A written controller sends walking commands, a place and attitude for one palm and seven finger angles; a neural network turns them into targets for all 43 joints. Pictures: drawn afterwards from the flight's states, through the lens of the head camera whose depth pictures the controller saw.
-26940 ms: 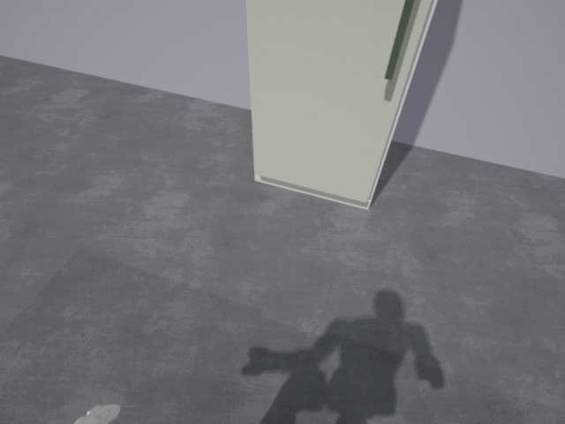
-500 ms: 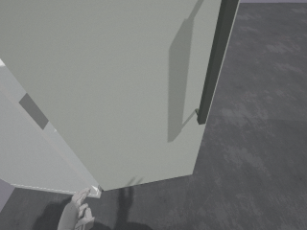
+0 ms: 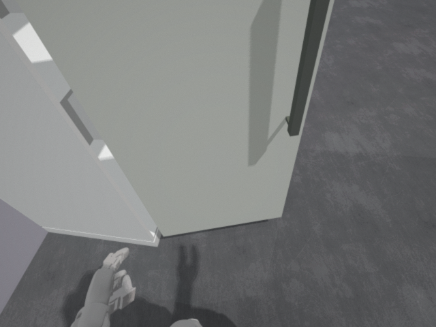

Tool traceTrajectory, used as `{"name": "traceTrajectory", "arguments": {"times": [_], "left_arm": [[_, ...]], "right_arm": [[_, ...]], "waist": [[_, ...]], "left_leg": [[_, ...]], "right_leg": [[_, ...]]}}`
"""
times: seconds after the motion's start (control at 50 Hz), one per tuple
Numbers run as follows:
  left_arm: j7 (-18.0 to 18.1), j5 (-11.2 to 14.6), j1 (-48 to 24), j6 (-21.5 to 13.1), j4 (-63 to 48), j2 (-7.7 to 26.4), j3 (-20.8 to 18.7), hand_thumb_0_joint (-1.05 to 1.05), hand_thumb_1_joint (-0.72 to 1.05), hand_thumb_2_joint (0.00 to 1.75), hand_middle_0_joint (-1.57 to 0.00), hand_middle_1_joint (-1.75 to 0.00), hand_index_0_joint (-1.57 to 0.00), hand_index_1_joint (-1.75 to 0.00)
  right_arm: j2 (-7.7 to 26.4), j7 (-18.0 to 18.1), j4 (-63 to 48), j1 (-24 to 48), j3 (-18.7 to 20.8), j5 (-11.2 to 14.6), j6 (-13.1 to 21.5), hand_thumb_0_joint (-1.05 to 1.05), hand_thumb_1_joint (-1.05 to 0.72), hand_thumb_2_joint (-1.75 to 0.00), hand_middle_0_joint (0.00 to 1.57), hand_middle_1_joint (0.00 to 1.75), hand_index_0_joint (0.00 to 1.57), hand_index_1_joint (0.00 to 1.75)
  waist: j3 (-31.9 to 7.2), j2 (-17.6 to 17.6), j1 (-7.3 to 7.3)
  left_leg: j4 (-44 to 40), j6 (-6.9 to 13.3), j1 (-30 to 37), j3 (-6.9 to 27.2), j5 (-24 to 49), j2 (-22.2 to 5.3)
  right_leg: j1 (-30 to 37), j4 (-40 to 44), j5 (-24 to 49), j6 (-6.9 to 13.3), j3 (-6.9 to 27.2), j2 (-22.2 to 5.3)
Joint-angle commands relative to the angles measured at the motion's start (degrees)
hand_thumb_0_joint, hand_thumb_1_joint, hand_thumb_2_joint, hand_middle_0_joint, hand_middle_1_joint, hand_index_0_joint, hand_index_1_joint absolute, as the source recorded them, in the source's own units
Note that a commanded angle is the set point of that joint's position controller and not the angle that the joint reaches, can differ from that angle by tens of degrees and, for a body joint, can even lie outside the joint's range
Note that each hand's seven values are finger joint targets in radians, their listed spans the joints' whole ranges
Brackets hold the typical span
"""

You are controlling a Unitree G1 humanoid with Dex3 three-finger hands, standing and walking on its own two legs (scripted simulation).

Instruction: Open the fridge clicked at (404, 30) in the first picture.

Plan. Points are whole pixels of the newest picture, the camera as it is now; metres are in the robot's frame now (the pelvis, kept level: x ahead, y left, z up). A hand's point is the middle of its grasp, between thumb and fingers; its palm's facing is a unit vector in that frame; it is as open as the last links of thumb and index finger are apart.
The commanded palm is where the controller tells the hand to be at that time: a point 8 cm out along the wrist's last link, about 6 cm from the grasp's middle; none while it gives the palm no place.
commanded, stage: stop stepping back and stand still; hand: right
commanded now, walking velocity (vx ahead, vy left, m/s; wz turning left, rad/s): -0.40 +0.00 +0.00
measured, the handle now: (305, 46) +0.61 -0.15 +0.18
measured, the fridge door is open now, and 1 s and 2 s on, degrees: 73 73 73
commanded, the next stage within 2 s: let the arm hang, fingers relaxed in 1.68 s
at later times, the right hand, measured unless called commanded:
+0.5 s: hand out of the picture +0.08 -0.27 +0.16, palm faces +0.44 +0.83 -0.33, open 7.5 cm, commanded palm +0.02 -0.31 +0.19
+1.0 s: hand out of the picture +0.05 -0.29 +0.19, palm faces +0.49 +0.76 -0.42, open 7.5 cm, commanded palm -0.02 -0.32 +0.19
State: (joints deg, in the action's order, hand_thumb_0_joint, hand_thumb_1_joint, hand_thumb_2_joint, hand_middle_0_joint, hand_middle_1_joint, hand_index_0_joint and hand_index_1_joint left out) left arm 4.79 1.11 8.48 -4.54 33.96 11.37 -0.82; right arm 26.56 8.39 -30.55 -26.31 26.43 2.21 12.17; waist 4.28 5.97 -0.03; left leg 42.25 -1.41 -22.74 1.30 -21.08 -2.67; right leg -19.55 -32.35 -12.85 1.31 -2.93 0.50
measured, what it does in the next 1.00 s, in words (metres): walks backwards: left foot, then right foot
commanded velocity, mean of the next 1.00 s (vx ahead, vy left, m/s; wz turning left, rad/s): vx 0.17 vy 0.03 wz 0.00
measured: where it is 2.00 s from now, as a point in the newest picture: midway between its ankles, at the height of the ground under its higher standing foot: outside the picture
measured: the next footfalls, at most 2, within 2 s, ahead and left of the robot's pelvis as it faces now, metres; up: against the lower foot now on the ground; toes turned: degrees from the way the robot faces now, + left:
left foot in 0.18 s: -0.01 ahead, +0.12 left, +0.00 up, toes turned +3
right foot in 0.44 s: -0.05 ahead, -0.14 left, +0.00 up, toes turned -7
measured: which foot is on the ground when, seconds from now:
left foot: up 0.00-0.16, down 0.18-0.42, up 0.44-0.66, down 0.68-1.00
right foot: down 0.00-0.20, up 0.22-0.42, down 0.44-1.00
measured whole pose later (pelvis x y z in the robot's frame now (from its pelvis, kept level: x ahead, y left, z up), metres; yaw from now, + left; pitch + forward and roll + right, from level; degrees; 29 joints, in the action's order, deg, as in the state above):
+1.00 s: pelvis -0.14 -0.01 +0.01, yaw -4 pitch -3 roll +1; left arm 2.6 -0.1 15.5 -9.1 37.3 8.2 1.2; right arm 24.6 8.5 -27.3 -27.9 24.5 1.2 11.9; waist -0.2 1.4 1.5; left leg 46.8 0.7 -20.9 -3.8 -25.7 0.6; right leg -15.4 -32.6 -15.3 0.7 -0.5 -3.2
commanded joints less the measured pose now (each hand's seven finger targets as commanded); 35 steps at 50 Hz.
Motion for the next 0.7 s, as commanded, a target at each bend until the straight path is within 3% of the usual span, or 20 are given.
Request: {"name": "traceTrajectory", "arguments": {"times": [0.0,0.04,0.1,0.14,0.18,0.2,0.26,0.36,0.38,0.4,0.42,0.44,0.46,0.5,0.58,0.6,0.62,0.64,0.66,0.68], "left_arm": [[-0.86,-1.04,0.46,-6.22,-7.62,7.71,-3.05,0.00,0.90,0.90,-0.20,-0.30,-0.20,-0.30],[-1.67,-0.38,1.50,-6.87,-7.71,8.27,-3.82,0.00,0.90,0.90,-0.20,-0.30,-0.20,-0.30],[-1.65,0.19,0.40,-6.55,-9.10,8.80,-3.16,0.00,0.90,0.90,-0.20,-0.30,-0.20,-0.30],[-1.07,-0.18,0.17,-5.54,-9.11,8.36,-2.70,0.00,0.90,0.90,-0.20,-0.30,-0.20,-0.30],[-0.64,-0.23,0.06,-4.73,-7.93,7.30,-2.17,0.00,0.90,0.90,-0.20,-0.30,-0.20,-0.30],[-0.21,0.22,1.90,-4.92,-6.10,7.32,-2.84,0.00,0.90,0.90,-0.20,-0.30,-0.20,-0.30],[-0.15,-0.12,-0.76,-4.05,-5.11,7.35,-2.21,0.00,0.90,0.90,-0.20,-0.30,-0.20,-0.30],[0.75,-1.30,1.23,-6.43,-4.66,7.34,-1.39,0.00,0.90,0.90,-0.20,-0.30,-0.20,-0.30],[0.98,-1.17,2.20,-7.06,-5.44,8.21,-1.59,0.00,0.90,0.90,-0.20,-0.30,-0.20,-0.30],[0.77,-1.43,1.47,-7.47,-7.13,10.36,-2.47,0.00,0.90,0.90,-0.20,-0.30,-0.20,-0.30],[0.46,-1.14,0.73,-7.88,-7.22,8.60,-2.64,0.00,0.90,0.90,-0.20,-0.30,-0.20,-0.30],[-0.31,-1.07,3.10,-8.36,-4.70,7.50,-2.73,0.00,0.90,0.90,-0.20,-0.30,-0.20,-0.30],[-1.50,-1.06,1.23,-8.66,-5.46,6.61,-2.05,0.00,0.90,0.90,-0.20,-0.30,-0.20,-0.30],[-2.09,-0.48,1.05,-8.21,-3.44,6.98,-1.67,0.00,0.90,0.90,-0.20,-0.30,-0.20,-0.30],[-0.66,-1.00,1.13,-5.89,-5.54,8.34,-2.32,0.00,0.90,0.90,-0.20,-0.30,-0.20,-0.30],[-0.49,-1.01,0.68,-5.45,-5.93,8.64,-2.57,0.00,0.90,0.90,-0.20,-0.30,-0.20,-0.30],[-0.39,-1.02,0.72,-5.03,-5.82,8.44,-2.86,0.00,0.90,0.90,-0.20,-0.30,-0.20,-0.30],[-0.64,-0.62,1.05,-4.60,-6.32,7.56,-2.99,0.00,0.90,0.90,-0.20,-0.30,-0.20,-0.30],[-0.72,-0.53,-0.31,-4.86,-7.21,7.72,-2.64,0.00,0.90,0.90,-0.20,-0.30,-0.20,-0.30],[-0.86,-1.05,1.51,-5.67,-5.05,7.18,-2.36,0.00,0.90,0.90,-0.20,-0.30,-0.20,-0.30]], "right_arm": [[8.69,0.38,-20.23,-4.08,6.28,0.80,4.68,0.00,-0.90,-0.90,0.20,0.30,0.20,0.30],[9.48,0.58,-20.35,-6.74,7.54,0.74,3.95,0.00,-0.90,-0.90,0.20,0.30,0.20,0.30],[9.35,0.65,-15.34,-8.81,8.58,0.79,2.63,0.00,-0.90,-0.90,0.20,0.30,0.20,0.30],[11.55,0.17,-10.42,-7.15,9.41,-0.17,1.85,0.00,-0.90,-0.90,0.20,0.30,0.20,0.30],[13.06,0.17,-6.78,-0.55,8.88,0.64,1.83,0.00,-0.90,-0.90,0.20,0.30,0.20,0.30],[9.02,-0.04,-1.50,0.04,6.08,1.19,0.81,0.00,-0.90,-0.90,0.20,0.30,0.20,0.30],[7.20,-0.64,0.87,4.75,2.44,0.76,0.37,0.00,-0.90,-0.90,0.20,0.30,0.20,0.30],[6.61,1.53,-8.88,8.48,-0.15,-1.48,0.99,0.00,-0.90,-0.90,0.20,0.30,0.20,0.30],[7.01,1.85,-11.95,8.89,0.21,-1.42,1.51,0.00,-0.90,-0.90,0.20,0.30,0.20,0.30],[8.13,2.28,-16.63,8.90,1.32,-1.45,2.36,0.00,-0.90,-0.90,0.20,0.30,0.20,0.30],[10.82,2.29,-18.47,8.66,3.48,-2.46,2.99,0.00,-0.90,-0.90,0.20,0.30,0.20,0.30],[13.47,2.11,-14.35,5.39,7.16,-1.55,3.29,0.00,-0.90,-0.90,0.20,0.30,0.20,0.30],[9.99,1.84,-13.93,5.06,4.73,-1.66,2.88,0.00,-0.90,-0.90,0.20,0.30,0.20,0.30],[8.58,1.56,-7.53,-0.39,5.32,-1.26,2.89,0.00,-0.90,-0.90,0.20,0.30,0.20,0.30],[7.37,0.79,-2.39,-2.04,5.18,-0.93,2.47,0.00,-0.90,-0.90,0.20,0.30,0.20,0.30],[6.48,0.44,-1.47,-0.25,3.67,-1.36,2.07,0.00,-0.90,-0.90,0.20,0.30,0.20,0.30],[6.76,0.09,-0.43,1.59,3.15,-1.68,1.99,0.00,-0.90,-0.90,0.20,0.30,0.20,0.30],[6.44,-0.33,2.68,1.12,2.24,-1.41,1.10,0.00,-0.90,-0.90,0.20,0.30,0.20,0.30],[8.93,-0.52,-2.77,8.58,2.85,-0.12,1.87,0.00,-0.90,-0.90,0.20,0.30,0.20,0.30],[9.77,0.17,-2.52,10.16,4.52,-0.16,2.29,0.00,-0.90,-0.90,0.20,0.30,0.20,0.30]], "waist": [[-15.65,-19.33,-0.46],[-16.33,-17.39,-0.98],[-11.62,-19.03,-0.53],[-10.28,-12.10,-0.47],[-6.94,6.21,0.43],[-5.29,11.99,0.14],[-0.61,5.03,1.62],[-7.41,-1.78,1.27],[-8.42,-12.06,1.75],[-8.28,-30.76,0.51],[-8.62,-29.88,0.06],[-6.73,-28.55,1.54],[0.15,-23.88,1.45],[1.52,-15.23,0.05],[-4.95,-19.05,-0.25],[-5.30,-14.87,-0.77],[-4.99,-5.59,-0.83],[-4.22,9.17,-0.14],[-4.29,11.63,0.60],[-6.99,8.71,1.02]], "left_leg": [[11.97,0.43,-1.39,1.33,-7.91,3.34],[4.84,0.33,2.95,-1.09,-5.39,3.41],[-10.48,1.35,14.56,-5.45,-0.96,4.04],[-19.35,2.71,19.00,-5.52,0.88,2.23],[-32.09,10.98,3.35,13.95,-2.69,-14.27],[-35.26,12.79,-2.36,19.45,-10.25,-17.12],[-33.01,10.57,-8.99,11.22,-14.91,-15.05],[-22.02,7.59,-1.45,6.28,-17.91,-9.80],[-9.11,5.96,0.54,2.26,-13.01,-4.55],[9.20,2.83,-5.94,-4.62,-9.37,4.01],[22.11,1.32,-7.13,-5.11,-9.00,6.10],[31.53,1.16,-10.59,-0.86,-8.56,5.36],[31.69,1.77,-14.65,2.61,-5.06,1.79],[18.46,2.21,-9.95,0.36,-2.04,-0.22],[-9.06,3.24,18.73,-10.21,-4.12,5.38],[-13.30,4.06,23.51,-8.70,-4.83,5.30],[-19.70,6.82,23.19,0.41,-6.34,0.41],[-29.06,12.03,18.98,22.28,-13.51,-11.46],[-31.44,15.14,13.12,27.84,-4.84,-17.17],[-30.75,16.12,11.46,26.77,-10.86,-18.30]], "right_leg": [[12.30,11.41,38.36,7.92,16.22,-18.41],[10.51,11.67,25.88,6.96,13.47,-16.13],[-1.91,15.04,-18.19,3.72,10.88,-11.70],[-6.49,6.04,-24.25,1.19,5.04,-5.09],[-3.71,-27.93,-14.16,-1.34,0.42,1.40],[-5.49,-37.44,-12.46,-1.64,3.77,1.19],[-4.82,-37.38,-9.56,-0.85,4.98,-2.78],[9.47,5.56,-13.56,2.69,-0.42,-1.63],[11.94,16.07,-12.94,3.36,1.72,-2.48],[14.61,22.26,-13.52,6.91,18.85,-12.88],[9.92,21.18,-7.13,10.62,21.06,-16.36],[5.32,23.66,-17.72,12.65,28.25,-18.19],[-0.47,25.37,-21.40,13.38,31.47,-18.98],[-2.95,22.74,-22.52,11.09,23.12,-17.28],[-11.32,17.78,-28.85,4.88,9.91,-11.30],[-14.23,10.23,-28.07,3.83,7.42,-8.48],[-15.96,-4.84,-23.69,3.08,3.13,-4.10],[-19.13,-22.97,-18.09,1.57,-0.46,1.35],[-17.79,-36.09,-12.96,0.02,1.37,0.22],[-16.34,-34.22,-13.72,-0.26,4.90,-3.20]]}}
